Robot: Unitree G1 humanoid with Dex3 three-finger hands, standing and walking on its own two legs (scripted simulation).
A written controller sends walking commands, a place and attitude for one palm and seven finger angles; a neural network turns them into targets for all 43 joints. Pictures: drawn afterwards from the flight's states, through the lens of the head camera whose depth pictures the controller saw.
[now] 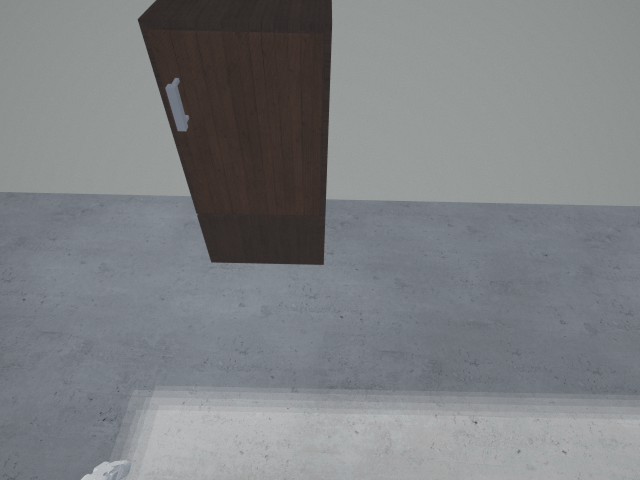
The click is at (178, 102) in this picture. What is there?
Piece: cupboard door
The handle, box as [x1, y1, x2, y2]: [165, 78, 188, 130]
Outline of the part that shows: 175,78 172,83 167,84 165,88 177,129 186,130 186,122 188,119 188,115 185,115 183,112 177,89 177,84 179,80 178,78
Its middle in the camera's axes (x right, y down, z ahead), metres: -0.38 -0.36 +1.03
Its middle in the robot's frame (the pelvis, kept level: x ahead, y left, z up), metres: +0.99 +0.43 -0.04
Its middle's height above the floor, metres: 0.73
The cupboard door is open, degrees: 0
